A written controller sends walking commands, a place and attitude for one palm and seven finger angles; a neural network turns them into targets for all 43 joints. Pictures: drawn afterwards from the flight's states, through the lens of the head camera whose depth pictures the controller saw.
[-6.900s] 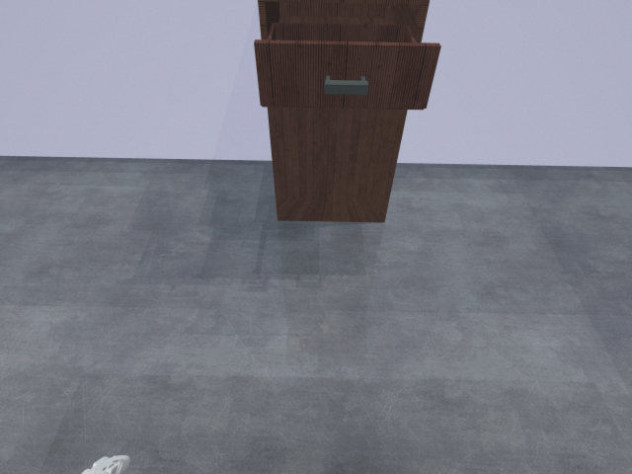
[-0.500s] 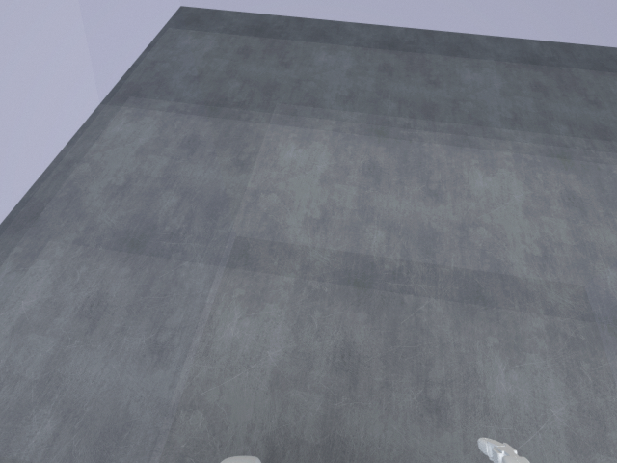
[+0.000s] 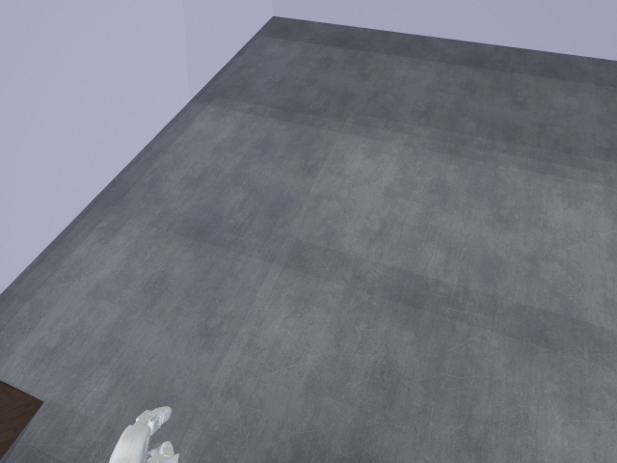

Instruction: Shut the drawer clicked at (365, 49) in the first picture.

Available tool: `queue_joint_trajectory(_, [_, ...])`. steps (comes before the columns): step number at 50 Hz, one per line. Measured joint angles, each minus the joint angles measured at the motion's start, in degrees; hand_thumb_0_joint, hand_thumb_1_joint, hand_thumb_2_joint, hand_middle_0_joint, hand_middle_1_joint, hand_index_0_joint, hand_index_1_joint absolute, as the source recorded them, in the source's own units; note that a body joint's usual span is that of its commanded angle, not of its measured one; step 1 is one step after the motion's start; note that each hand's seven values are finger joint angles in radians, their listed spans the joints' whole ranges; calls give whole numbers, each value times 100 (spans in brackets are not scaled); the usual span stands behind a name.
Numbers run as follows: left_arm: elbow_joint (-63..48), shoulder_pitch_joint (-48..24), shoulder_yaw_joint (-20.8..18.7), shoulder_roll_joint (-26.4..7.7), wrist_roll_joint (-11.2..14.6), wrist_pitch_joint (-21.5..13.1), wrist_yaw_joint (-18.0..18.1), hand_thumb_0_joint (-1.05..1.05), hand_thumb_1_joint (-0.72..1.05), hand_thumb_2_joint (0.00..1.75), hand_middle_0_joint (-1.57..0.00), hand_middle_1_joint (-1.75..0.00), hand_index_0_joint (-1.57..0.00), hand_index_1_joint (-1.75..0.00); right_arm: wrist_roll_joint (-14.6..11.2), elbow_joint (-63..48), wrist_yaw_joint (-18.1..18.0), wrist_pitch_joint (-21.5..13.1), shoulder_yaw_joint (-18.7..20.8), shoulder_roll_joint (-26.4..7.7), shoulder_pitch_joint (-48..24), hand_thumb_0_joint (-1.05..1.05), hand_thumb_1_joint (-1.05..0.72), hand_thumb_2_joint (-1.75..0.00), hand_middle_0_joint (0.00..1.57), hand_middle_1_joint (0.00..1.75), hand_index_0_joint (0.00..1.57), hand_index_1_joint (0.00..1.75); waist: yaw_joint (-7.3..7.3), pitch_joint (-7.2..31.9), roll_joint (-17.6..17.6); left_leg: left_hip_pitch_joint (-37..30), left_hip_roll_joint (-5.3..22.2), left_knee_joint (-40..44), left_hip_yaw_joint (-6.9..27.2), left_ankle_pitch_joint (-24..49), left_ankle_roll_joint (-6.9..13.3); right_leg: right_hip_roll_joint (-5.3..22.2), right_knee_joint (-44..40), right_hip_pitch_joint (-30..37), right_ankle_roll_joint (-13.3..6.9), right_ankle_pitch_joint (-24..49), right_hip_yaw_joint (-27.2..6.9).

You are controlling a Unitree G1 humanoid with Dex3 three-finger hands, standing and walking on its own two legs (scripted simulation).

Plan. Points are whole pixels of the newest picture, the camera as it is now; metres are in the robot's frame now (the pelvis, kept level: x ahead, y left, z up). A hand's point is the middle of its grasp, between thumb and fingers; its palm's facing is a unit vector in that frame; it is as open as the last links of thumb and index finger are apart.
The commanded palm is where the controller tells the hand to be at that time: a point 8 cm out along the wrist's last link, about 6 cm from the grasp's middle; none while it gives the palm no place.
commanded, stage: turn to face it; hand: left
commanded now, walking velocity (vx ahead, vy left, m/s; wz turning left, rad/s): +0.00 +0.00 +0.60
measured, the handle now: out of the picture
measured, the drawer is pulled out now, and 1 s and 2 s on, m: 0.29 0.29 0.29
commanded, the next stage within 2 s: take the last steps up to it in 1.96 s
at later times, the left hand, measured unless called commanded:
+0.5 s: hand out of the picture -0.06 +0.26 -0.18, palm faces +0.38 -0.89 -0.26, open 7.4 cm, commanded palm none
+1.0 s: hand out of the picture -0.02 +0.23 -0.13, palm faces +0.57 -0.77 -0.30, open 7.4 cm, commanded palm none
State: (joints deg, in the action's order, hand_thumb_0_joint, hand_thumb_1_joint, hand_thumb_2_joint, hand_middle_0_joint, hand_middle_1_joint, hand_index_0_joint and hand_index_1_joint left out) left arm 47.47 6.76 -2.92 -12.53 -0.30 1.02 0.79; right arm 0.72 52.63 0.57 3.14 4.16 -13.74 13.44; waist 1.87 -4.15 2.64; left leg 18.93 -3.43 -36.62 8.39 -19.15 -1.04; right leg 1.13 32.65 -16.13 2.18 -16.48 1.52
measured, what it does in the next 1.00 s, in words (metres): steps on the spot, turning left: left foot, then right foot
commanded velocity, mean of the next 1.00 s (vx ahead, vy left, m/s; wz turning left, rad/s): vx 0.00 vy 0.00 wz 0.60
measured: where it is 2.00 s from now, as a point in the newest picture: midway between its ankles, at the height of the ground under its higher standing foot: outside the picture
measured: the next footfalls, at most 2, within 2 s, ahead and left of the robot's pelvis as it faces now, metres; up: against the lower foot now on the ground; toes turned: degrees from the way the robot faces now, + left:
left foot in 0.42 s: +0.00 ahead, +0.14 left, +0.00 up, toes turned +23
right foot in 0.94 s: +0.09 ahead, -0.08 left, +0.00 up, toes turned +33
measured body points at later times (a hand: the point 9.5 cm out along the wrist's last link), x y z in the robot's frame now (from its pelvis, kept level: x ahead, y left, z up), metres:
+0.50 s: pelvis -0.02 +0.03 -0.01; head +0.01 +0.07 +0.44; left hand -0.08 +0.30 -0.16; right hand +0.18 -0.18 -0.12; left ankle -0.04 +0.13 -0.73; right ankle -0.01 -0.12 -0.68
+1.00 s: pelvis -0.01 -0.01 +0.00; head +0.03 -0.02 +0.45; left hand -0.05 +0.27 -0.11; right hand +0.17 -0.20 -0.16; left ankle -0.05 +0.12 -0.71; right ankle +0.06 -0.10 -0.73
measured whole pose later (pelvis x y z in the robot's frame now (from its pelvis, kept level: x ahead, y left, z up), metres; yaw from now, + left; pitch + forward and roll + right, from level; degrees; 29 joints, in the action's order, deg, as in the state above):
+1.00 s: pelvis -0.01 -0.01 +0.00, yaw +36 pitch -1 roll +0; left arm 47.7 8.3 -2.2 -11.5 -0.6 1.2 1.2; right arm 0.8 53.2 0.7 3.9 4.8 -14.1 14.4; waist 2.1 -3.6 3.7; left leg 23.6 -4.8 -44.3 8.5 -23.1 -1.1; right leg 1.1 32.5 -14.8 -0.3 -16.1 2.7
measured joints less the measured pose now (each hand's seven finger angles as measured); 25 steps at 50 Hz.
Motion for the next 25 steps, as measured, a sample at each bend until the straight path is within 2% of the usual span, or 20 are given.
queue_joint_trajectory(1, [-6, 8, 40, 52, -18, -28, 9, 0, 90, 90, -20, -30, -20, -30, -6, 32, -8, 33, 38, -39, 14, 1, -90, -90, 21, 30, 21, 30, 24, -19, 49, 196, -19, -557, -68, -464, -42, 29, 67, 8, -146, -27, 85])
queue_joint_trajectory(3, [-9, 79, 109, 155, -31, -35, 18, 0, 90, 90, -20, -30, -20, -30, 12, 78, 3, 100, 101, -116, 70, 1, -91, -90, 20, 29, 20, 30, 66, -4, 97, 599, -28, -1794, -287, -815, -96, 151, 33, 127, -275, -99, 267])
queue_joint_trajectory(5, [14, 178, 140, 226, -34, -11, 23, 0, 90, 90, -20, -30, -20, -30, 35, 136, 48, 146, 140, -180, 94, 1, -91, -90, 20, 29, 20, 30, 66, 18, 99, 862, 94, -2706, -523, -635, -167, 256, -127, 286, -283, -75, 401])
queue_joint_trajectory(8, [82, 298, 161, 276, -46, 5, 30, 0, 90, 90, -20, -30, -20, -30, 43, 176, 105, 170, 159, -228, 95, 1, -91, -90, 20, 29, 20, 30, 80, 18, 59, 1005, 335, -3213, -712, -289, -276, 385, -318, 460, -266, -7, 617])
queue_joint_trajectory(12, [157, 435, 160, 268, -76, -2, 32, 0, 90, 90, -20, -30, -21, -30, 34, 210, 135, 216, 141, -218, 11, 1, -91, -90, 20, 29, 20, 30, 15, -37, -72, 852, 563, -2781, -850, -304, -366, 555, -389, 568, -233, -4, 899])
queue_joint_trajectory(18, [284, 649, 77, 81, -126, 35, 8, 0, 90, 90, -20, -30, -21, -30, -5, 122, 140, 157, 53, -159, -330, 1, -91, -90, 20, 29, 20, 30, -218, -167, -316, 267, 625, -1166, -1180, -578, -296, 827, -100, 478, -79, -155, 1254])
queue_joint_trajectory(20, [343, 731, 21, -32, -117, 69, 0, 0, 90, 90, -20, -30, -21, -30, -10, 28, 137, 81, 23, -140, -426, 1, -91, -90, 20, 29, 20, 30, -270, -171, -398, -25, 573, -458, -1298, -302, -231, 937, 152, 393, 19, -287, 1380])
queue_joint_trajectory(21, [358, 800, -7, -89, -97, 92, -5, 0, 90, 90, -20, -30, -21, -30, -9, -42, 146, 24, 5, -155, -445, 1, -91, -90, 20, 29, 20, 30, -291, -135, -414, -226, 552, 32, -1329, 85, -182, 993, 382, 297, 79, -402, 1430])
queue_joint_trajectory(22, [398, 821, -50, -173, -68, 134, -11, 0, 90, 90, -20, -30, -21, -30, 1, -81, 139, -49, 6, -127, -494, 1, -91, -90, 20, 29, 20, 30, -294, -131, -502, -197, 476, 72, -1322, 206, -49, 1053, 806, 115, 141, -627, 1308])
queue_joint_trajectory(23, [454, 805, -88, -255, -57, 208, 0, 0, 90, 90, -20, -30, -20, -30, -3, -112, 125, -107, -10, -86, -543, 1, -91, -90, 20, 29, 20, 30, -319, -152, -586, -125, 413, -70, -1305, 131, 104, 1005, 1354, -111, 191, -1064, 1019])
queue_joint_trajectory(25, [533, 788, -148, -361, -60, 338, 26, 0, 90, 90, -20, -30, -20, -30, 3, -168, 96, -177, -69, -25, -576, 0, -91, -90, 20, 29, 20, 30, -369, -140, -633, -116, 384, -130, -1251, -4, 304, 783, 2395, -540, 216, -1483, 577])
